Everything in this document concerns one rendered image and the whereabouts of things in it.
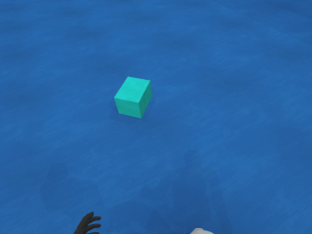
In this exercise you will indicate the left robot hand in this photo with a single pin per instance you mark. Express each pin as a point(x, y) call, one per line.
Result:
point(83, 226)

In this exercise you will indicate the carton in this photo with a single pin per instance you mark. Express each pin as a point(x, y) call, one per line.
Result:
point(133, 97)

